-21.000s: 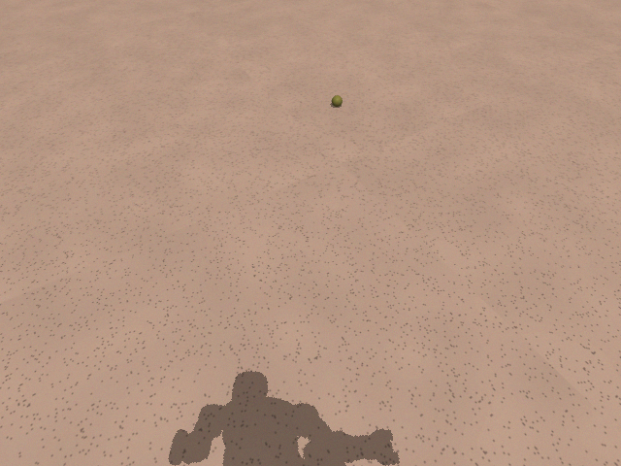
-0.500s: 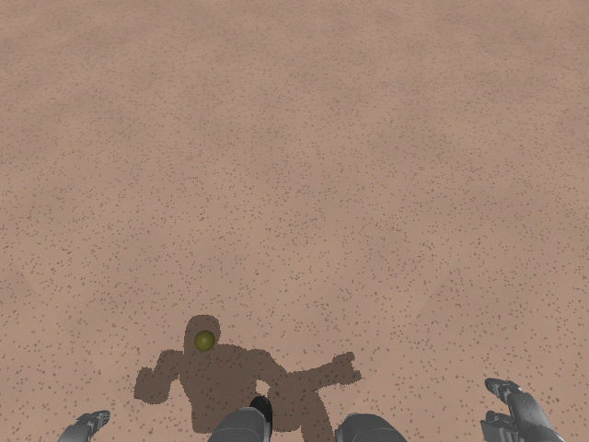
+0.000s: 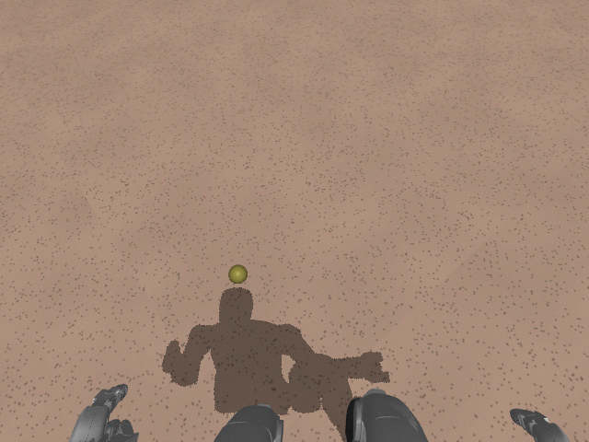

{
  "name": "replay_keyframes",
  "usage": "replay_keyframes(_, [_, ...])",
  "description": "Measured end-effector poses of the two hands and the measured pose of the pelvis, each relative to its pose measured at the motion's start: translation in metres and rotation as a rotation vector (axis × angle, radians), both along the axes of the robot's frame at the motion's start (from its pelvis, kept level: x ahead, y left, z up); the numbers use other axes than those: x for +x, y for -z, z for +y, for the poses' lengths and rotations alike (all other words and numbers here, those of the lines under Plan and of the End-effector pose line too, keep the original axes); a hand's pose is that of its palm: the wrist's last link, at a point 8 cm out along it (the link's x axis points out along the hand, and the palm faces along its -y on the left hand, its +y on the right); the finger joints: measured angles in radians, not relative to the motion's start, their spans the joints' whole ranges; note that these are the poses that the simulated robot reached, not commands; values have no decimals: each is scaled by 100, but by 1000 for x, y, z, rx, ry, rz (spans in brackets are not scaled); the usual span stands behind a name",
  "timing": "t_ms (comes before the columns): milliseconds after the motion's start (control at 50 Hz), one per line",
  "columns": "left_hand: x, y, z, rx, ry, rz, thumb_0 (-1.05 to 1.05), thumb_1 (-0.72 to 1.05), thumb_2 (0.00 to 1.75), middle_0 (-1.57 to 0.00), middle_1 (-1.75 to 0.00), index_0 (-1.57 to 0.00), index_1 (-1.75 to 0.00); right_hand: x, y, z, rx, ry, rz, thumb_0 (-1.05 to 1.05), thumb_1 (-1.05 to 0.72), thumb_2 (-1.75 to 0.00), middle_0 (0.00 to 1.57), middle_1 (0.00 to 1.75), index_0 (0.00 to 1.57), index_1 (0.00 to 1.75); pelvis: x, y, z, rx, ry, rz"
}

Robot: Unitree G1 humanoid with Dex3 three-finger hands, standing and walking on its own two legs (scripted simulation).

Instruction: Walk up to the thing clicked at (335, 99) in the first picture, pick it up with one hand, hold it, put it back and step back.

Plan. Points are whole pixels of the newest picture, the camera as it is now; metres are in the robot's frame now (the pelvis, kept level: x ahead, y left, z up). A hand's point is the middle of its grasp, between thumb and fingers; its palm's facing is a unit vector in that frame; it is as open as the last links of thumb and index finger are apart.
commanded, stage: walk up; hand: left
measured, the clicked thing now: (238, 274) +0.59 +0.25 -0.72
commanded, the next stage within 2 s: stand in 1.96 s
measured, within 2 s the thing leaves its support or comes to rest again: neither
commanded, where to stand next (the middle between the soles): +0.20 +0.04 m, yaw -3 degrees
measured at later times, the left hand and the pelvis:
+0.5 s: hand out of the picture -0.12 +0.33 -0.13, palm faces -0.11 -0.90 -0.43, open 7.4 cm; pelvis -0.15 +0.04 +0.01, yaw -7 degrees
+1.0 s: hand out of the picture -0.02 +0.33 -0.14, palm faces -0.11 -0.94 -0.31, open 7.4 cm; pelvis -0.14 +0.07 +0.02, yaw -5 degrees
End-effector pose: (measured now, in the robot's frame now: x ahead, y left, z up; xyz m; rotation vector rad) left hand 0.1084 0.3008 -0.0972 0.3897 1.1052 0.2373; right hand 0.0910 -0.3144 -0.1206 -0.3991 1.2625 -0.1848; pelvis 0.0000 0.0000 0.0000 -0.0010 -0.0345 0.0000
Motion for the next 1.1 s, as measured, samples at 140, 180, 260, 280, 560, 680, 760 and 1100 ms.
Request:
replay_keyframes(140, [-48,15,39,-27,-14,1,1,90,90,-20,-30,-20,-30,-36,-23,35,-6,-6,-117,1,-90,-90,20,30,21,30,-51,3,31,-18,11,-48])
replay_keyframes(180, [-62,9,47,-30,-28,0,1,90,90,-20,-30,-20,-30,-50,-33,42,-13,0,-125,1,-90,-90,20,30,21,30,-62,-4,35,-41,11,-37])
replay_keyframes(260, [-98,-1,63,-19,-30,14,1,90,90,-20,-30,-20,-30,-71,-47,51,-17,2,-144,1,-90,-90,20,30,21,30,-88,-14,41,-46,39,-6])
replay_keyframes(280, [-109,-2,66,-13,-24,30,1,90,90,-20,-30,-20,-30,-76,-48,52,-15,4,-154,1,-90,-90,21,30,21,30,-95,-15,43,-46,47,-1])
replay_keyframes(560, [-249,-14,60,15,10,210,1,90,90,-20,-30,-20,-30,-202,-24,40,52,154,-126,1,-90,-90,20,30,21,30,-159,-16,43,-2,156,-24])
replay_keyframes(680, [-239,-18,60,-11,21,172,1,90,90,-20,-30,-20,-30,-257,-22,45,50,190,-24,1,-90,-90,20,30,20,30,-165,-21,51,-5,120,-7])
replay_keyframes(760, [-210,-10,71,-40,29,79,1,90,90,-21,-30,-20,-30,-274,-25,55,22,164,68,1,-90,-90,20,30,20,30,-161,-15,61,-22,75,0])
replay_keyframes(1100, [-115,5,61,-108,114,39,1,90,90,-20,-30,-20,-30,-219,-57,59,-61,155,-97,1,-90,-90,21,30,21,30,-127,-20,62,9,114,-29])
